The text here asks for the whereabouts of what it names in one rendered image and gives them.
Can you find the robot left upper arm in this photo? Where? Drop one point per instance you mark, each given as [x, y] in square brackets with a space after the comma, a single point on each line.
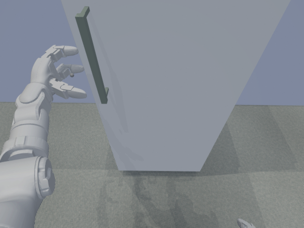
[24, 183]

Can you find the handle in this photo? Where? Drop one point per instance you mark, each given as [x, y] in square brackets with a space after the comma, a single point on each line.
[90, 52]

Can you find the robot left hand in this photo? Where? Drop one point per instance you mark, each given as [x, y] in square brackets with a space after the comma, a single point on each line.
[44, 72]

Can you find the robot right hand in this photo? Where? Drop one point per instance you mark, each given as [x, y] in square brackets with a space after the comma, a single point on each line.
[244, 224]

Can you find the fridge door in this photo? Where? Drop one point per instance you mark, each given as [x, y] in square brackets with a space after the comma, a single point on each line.
[175, 70]

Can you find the left robot forearm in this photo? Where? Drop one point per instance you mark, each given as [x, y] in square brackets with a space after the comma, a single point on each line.
[29, 130]

